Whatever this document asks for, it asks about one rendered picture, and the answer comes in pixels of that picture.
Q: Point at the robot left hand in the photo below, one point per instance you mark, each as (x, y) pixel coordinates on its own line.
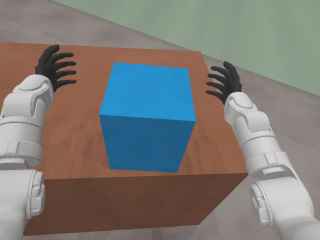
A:
(47, 66)

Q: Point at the left robot upper arm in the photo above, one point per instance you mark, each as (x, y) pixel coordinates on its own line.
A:
(22, 196)

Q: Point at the robot left forearm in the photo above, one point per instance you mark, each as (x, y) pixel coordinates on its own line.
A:
(22, 121)

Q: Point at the robot right hand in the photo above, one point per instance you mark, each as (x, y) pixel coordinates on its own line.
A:
(231, 81)

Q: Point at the pedestal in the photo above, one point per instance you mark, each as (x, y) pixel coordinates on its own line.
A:
(82, 193)

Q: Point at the robot right forearm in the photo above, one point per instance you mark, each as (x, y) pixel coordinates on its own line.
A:
(264, 158)

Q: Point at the right robot upper arm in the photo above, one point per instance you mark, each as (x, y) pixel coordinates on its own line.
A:
(283, 205)

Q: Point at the carton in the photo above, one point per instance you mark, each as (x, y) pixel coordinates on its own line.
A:
(147, 117)

